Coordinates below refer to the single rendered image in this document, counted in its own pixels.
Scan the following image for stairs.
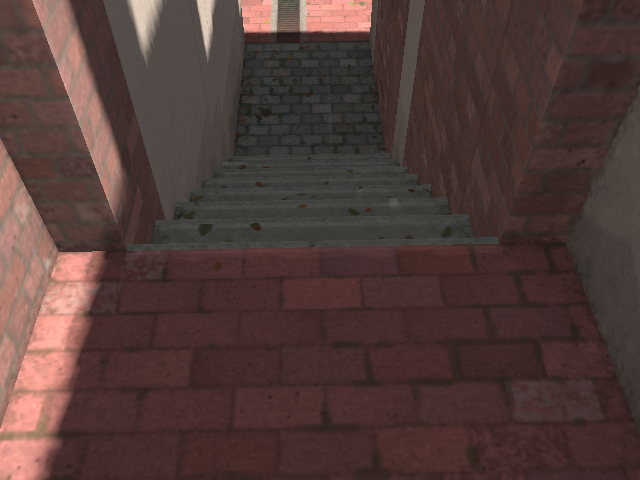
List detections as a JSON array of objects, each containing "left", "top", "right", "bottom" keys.
[{"left": 151, "top": 156, "right": 474, "bottom": 244}]

